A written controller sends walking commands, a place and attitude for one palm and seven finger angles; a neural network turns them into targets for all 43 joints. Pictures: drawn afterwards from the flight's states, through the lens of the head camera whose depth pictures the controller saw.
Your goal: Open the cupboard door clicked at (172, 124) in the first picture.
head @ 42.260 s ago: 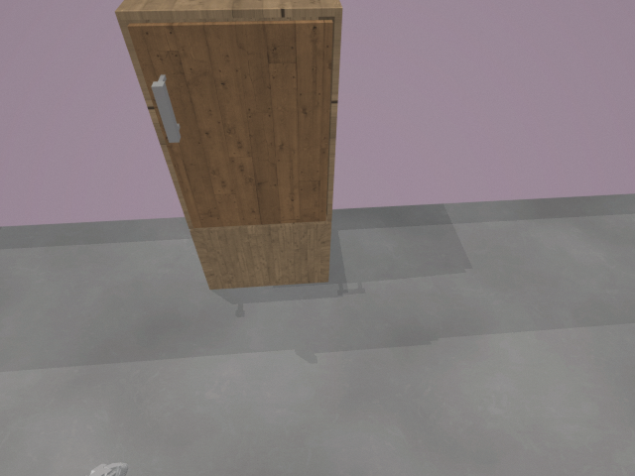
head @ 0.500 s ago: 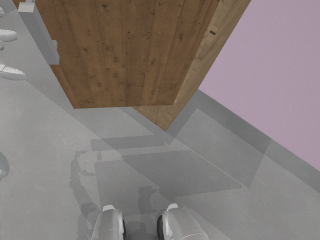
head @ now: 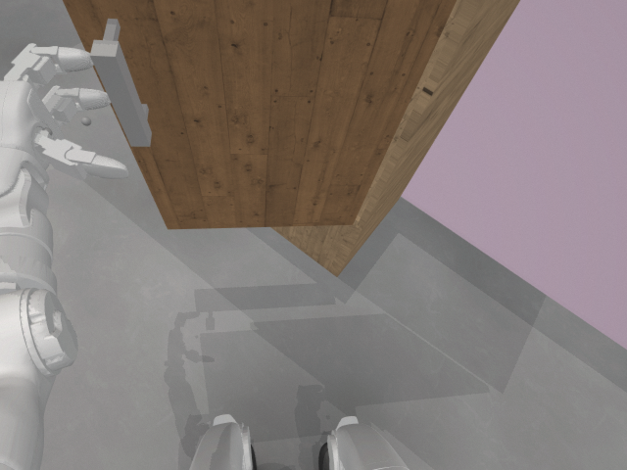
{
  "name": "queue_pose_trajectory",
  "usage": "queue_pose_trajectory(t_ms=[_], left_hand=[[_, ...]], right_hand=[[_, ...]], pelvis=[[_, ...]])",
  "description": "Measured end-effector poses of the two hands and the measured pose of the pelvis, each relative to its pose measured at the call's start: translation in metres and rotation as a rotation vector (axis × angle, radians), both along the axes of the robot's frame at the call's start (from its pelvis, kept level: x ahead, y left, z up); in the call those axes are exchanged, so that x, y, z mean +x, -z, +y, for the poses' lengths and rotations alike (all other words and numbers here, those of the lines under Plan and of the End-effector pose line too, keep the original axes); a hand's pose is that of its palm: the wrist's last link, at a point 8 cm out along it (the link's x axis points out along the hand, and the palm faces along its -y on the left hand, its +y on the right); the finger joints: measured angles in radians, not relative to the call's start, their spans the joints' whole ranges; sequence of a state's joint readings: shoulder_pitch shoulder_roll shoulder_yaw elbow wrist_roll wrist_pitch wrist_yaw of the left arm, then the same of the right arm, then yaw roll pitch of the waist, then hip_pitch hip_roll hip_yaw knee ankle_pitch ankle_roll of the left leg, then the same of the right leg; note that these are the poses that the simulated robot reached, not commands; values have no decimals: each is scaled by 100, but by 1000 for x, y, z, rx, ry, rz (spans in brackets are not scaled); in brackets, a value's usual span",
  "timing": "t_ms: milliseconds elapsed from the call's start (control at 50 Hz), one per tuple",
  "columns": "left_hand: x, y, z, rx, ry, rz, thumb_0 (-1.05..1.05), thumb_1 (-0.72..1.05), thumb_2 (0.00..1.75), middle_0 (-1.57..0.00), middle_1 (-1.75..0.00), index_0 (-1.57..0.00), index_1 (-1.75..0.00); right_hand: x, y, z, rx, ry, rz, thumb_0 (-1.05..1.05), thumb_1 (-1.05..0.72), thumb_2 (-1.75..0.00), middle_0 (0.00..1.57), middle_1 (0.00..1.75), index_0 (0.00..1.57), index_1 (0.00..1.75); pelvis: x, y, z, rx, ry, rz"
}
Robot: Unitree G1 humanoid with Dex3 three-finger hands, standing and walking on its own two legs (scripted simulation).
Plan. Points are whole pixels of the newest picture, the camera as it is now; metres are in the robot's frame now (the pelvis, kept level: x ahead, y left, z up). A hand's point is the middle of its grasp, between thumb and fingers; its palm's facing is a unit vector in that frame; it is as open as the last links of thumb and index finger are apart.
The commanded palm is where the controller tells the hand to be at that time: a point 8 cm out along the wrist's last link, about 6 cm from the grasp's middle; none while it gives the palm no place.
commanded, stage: slide the fingers in behind the handle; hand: left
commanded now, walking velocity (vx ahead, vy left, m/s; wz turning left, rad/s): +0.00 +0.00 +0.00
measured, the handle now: (127, 87) +0.57 +0.19 +0.09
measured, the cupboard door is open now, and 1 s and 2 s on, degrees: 43 43 43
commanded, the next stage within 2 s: close the thumb around the handle in 1.02 s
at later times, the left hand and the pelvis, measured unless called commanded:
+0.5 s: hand (130, 119) +0.51 +0.18 +0.09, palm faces +0.01 -1.00 +0.00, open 14.0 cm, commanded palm +0.49 +0.23 +0.09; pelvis +0.00 -0.02 +0.00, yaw +0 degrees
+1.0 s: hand (132, 122) +0.51 +0.18 +0.09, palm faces +0.01 -1.00 +0.00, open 14.0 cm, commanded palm +0.49 +0.22 +0.09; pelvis +0.00 -0.02 +0.00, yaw +1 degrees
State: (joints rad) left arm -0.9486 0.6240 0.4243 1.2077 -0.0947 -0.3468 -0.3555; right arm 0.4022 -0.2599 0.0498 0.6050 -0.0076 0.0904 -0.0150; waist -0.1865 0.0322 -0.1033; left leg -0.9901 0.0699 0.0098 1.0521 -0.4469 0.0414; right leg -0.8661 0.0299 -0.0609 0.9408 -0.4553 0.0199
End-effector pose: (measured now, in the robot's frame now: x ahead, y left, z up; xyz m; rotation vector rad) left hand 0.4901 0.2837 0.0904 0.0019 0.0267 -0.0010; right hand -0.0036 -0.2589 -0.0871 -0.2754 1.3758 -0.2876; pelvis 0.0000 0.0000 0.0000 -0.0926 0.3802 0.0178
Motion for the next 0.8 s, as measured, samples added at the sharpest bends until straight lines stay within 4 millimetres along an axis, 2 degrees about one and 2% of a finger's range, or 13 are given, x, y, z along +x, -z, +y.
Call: queue_pose_trajectory(t_ms=[440, 660, 800], left_hand=[[3, -1, -42, 1, -4, -8, -1, -50, 30, -30, -120, -30, -120], [1, -1, -55, -2, -12, -6, -1, -50, 30, -30, -120, -30, -120], [-2, -1, -54, 7, -20, 0, -1, -50, 30, -30, -120, -30, -120]], right_hand=[[-23, 4, -18, 9, 28, 34, 0, -90, -90, 21, 30, 20, 30], [-15, 6, -24, 18, 24, 5, 0, -90, -90, 21, 30, 20, 30], [-8, 7, -27, 21, 17, -18, 0, -90, -90, 21, 30, 20, 30]], pelvis=[[-5, 1, -15, 18, 4, -5], [-4, 0, -22, 26, 4, -11], [-4, 0, -24, 28, 4, -15]])
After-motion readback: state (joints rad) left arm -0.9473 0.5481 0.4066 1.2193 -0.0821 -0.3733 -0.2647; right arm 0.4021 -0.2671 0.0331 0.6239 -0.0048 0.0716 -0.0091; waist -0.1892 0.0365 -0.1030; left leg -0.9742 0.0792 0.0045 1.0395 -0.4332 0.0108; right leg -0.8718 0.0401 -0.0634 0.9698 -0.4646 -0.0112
